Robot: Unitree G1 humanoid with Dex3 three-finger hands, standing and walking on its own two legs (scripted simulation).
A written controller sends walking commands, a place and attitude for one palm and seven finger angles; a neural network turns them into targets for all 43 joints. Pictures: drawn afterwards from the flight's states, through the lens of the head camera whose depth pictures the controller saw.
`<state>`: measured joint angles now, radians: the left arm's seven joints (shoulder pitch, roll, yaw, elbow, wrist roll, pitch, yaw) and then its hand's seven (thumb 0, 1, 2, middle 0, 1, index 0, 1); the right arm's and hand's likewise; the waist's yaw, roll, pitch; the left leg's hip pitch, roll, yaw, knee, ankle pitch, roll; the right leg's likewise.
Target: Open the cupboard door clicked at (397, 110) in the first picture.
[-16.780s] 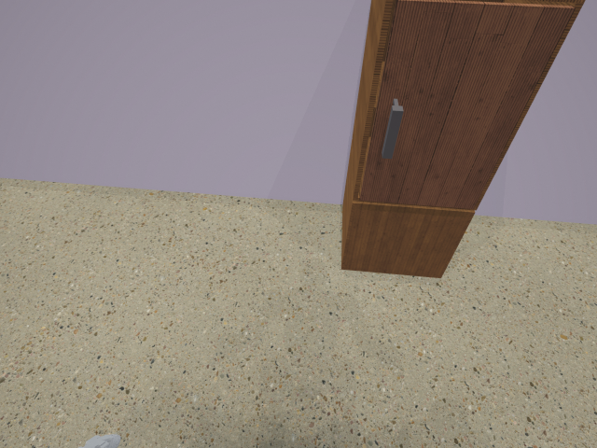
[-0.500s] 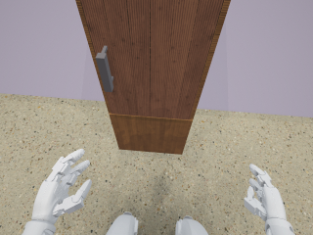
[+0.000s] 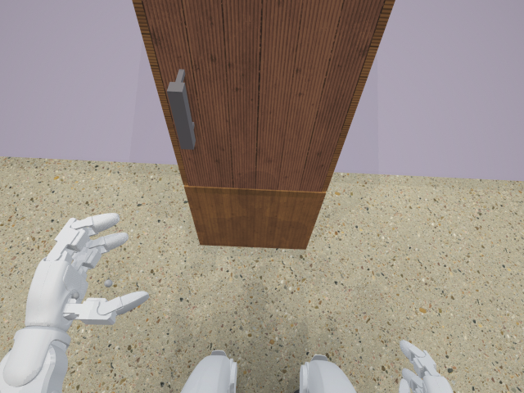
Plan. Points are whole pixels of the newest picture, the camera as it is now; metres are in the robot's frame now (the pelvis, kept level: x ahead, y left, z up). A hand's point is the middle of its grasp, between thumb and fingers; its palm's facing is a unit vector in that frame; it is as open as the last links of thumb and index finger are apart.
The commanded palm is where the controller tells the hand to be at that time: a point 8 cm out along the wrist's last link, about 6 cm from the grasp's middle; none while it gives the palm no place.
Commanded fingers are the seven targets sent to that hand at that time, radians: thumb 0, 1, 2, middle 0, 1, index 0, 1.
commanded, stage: raise the hand with hooked fingers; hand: left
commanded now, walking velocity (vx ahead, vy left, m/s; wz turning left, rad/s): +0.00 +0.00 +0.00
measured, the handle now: (184, 110) +0.61 +0.19 +0.04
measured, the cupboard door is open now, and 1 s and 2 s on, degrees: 0 0 0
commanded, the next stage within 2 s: move the hooked fingers beside the handle in 1.16 s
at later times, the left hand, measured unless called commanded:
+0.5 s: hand (89, 255) +0.29 +0.26 +0.05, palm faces -0.01 -1.00 -0.06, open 13.9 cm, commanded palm +0.27 +0.31 +0.06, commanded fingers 0.00 -0.50 0.30 -0.30 -1.20 -0.30 -1.20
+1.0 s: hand (93, 241) +0.31 +0.26 +0.06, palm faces +0.02 -1.00 -0.05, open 14.0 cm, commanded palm +0.28 +0.31 +0.06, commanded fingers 0.00 -0.50 0.30 -0.30 -1.20 -0.30 -1.20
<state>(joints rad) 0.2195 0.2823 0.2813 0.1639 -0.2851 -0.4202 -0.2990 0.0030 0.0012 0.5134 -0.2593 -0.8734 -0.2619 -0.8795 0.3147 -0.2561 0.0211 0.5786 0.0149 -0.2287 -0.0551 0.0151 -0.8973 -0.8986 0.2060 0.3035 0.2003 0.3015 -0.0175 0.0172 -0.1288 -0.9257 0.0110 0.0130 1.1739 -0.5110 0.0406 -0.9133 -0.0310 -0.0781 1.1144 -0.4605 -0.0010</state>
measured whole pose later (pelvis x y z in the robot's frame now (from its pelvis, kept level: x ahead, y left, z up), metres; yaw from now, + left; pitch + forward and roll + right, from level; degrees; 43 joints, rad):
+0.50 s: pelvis +0.02 +0.00 +0.01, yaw +0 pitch +16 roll -4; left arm 0.07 0.37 0.37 0.29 -0.33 -0.31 -0.47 -0.01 -0.48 0.31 -0.29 -1.18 -0.30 -1.19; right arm 0.24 -0.25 0.05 0.53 0.02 -0.20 -0.06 0.01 -0.90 -0.90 0.21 0.30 0.20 0.30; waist 0.00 0.02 -0.12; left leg -0.89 0.02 -0.01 1.15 -0.53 0.04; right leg -0.87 -0.02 -0.10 1.07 -0.47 0.00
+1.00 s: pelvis +0.02 -0.01 +0.01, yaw +0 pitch +15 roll -2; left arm 0.00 0.40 0.45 0.42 -0.35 -0.36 -0.51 -0.01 -0.50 0.30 -0.30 -1.20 -0.30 -1.20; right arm 0.29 -0.28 0.03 0.55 0.03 -0.18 -0.06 0.01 -0.90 -0.90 0.20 0.30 0.20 0.30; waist -0.03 0.01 -0.11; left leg -0.87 0.03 0.00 1.12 -0.51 0.02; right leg -0.86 -0.01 -0.09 1.06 -0.46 -0.02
